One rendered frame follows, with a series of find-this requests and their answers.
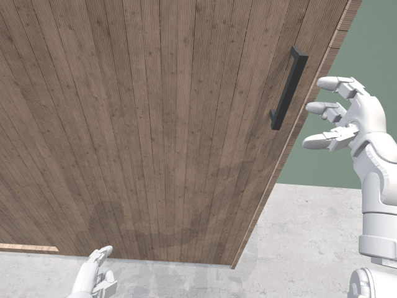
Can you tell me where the wardrobe door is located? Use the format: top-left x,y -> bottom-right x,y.
0,0 -> 349,265
0,174 -> 55,246

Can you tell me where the robot right hand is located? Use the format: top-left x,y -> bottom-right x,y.
302,76 -> 386,152

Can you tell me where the robot left hand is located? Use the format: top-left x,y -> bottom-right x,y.
70,246 -> 117,298

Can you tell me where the right robot upper arm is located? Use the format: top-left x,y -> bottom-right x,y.
347,268 -> 397,298

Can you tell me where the handle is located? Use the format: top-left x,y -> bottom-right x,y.
269,45 -> 309,130

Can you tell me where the robot right forearm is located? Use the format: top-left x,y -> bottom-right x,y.
350,132 -> 397,269

